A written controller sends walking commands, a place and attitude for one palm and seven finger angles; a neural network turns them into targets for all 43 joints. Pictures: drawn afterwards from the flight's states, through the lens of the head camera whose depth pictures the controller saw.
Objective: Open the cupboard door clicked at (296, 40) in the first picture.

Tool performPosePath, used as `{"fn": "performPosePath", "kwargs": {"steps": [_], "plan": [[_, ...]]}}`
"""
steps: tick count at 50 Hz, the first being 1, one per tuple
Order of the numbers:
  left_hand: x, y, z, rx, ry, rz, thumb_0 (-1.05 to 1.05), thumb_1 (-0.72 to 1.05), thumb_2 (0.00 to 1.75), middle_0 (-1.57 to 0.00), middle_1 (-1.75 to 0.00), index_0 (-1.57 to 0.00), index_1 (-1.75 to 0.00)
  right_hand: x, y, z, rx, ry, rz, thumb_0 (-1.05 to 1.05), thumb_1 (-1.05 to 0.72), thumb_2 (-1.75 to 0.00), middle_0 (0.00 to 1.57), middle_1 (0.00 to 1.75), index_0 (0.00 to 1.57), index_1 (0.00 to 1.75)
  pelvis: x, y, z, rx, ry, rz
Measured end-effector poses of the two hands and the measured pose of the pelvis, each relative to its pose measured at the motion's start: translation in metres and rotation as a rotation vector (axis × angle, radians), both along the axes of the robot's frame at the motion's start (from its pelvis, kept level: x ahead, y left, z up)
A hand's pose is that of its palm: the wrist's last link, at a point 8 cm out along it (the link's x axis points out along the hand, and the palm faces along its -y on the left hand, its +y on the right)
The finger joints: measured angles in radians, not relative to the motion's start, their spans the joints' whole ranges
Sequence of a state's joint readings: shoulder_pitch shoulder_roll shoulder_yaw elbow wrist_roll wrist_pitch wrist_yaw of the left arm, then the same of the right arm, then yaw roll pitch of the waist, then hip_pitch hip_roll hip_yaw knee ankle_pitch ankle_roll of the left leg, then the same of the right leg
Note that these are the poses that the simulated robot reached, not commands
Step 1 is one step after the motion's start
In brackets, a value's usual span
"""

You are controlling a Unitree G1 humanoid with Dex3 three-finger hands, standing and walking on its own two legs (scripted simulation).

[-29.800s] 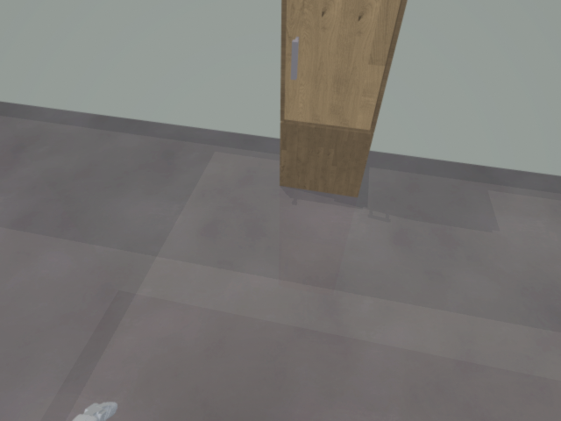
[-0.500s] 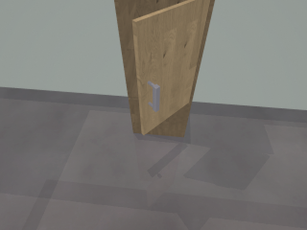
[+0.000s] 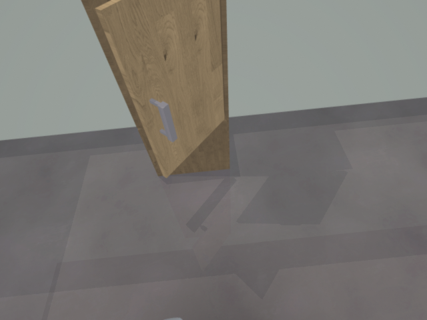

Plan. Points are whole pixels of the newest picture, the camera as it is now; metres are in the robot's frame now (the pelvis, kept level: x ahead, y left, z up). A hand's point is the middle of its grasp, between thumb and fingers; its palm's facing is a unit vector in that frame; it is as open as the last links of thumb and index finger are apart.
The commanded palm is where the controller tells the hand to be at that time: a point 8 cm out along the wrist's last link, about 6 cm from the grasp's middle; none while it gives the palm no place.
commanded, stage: walk to a spot facing it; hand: left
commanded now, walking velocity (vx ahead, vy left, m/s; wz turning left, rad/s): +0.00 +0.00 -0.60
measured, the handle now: (163, 120) +0.61 +0.20 -0.05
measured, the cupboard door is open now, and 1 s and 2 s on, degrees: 48 48 48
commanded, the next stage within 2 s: none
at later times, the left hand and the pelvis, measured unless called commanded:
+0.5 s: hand out of the picture +0.09 +0.19 -0.16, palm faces -0.16 -0.96 -0.24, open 7.4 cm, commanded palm none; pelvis +0.02 +0.00 +0.02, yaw -16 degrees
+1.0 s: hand (192, 257) +0.26 +0.09 -0.15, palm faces -0.56 -0.77 -0.29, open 7.4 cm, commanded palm none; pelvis +0.04 -0.02 +0.00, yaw -35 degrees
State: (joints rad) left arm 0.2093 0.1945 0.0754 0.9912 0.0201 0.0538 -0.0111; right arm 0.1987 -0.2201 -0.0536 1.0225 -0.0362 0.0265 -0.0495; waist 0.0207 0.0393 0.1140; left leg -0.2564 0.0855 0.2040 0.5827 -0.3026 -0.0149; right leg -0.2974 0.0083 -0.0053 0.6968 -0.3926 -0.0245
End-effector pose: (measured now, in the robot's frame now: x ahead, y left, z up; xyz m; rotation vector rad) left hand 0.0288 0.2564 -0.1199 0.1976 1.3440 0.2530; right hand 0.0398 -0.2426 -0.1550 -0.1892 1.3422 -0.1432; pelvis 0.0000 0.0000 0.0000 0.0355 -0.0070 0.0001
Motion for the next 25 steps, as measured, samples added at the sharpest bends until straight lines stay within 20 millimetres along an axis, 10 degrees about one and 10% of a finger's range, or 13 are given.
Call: {"fn": "performPosePath", "kwargs": {"steps": [13, 25], "plan": [[0.027, -0.037, 0.012, 0.001, 0.013, -0.122, 0.01, 0.91, 0.90, -0.20, -0.30, -0.20, -0.30, 0.033, -0.048, 0.031, -0.034, -0.127, -0.130, 0.01, -0.91, -0.90, 0.20, 0.29, 0.20, 0.30, 0.007, -0.027, 0.017, 0.011, 0.037, -0.141], [0.067, -0.022, -0.003, -0.044, 0.022, -0.235, 0.01, 0.91, 0.90, -0.21, -0.30, -0.20, -0.30, 0.066, -0.029, 0.053, -0.070, -0.260, -0.205, 0.01, -0.91, -0.90, 0.20, 0.29, 0.20, 0.30, 0.023, -0.005, 0.015, -0.010, 0.053, -0.276]]}}
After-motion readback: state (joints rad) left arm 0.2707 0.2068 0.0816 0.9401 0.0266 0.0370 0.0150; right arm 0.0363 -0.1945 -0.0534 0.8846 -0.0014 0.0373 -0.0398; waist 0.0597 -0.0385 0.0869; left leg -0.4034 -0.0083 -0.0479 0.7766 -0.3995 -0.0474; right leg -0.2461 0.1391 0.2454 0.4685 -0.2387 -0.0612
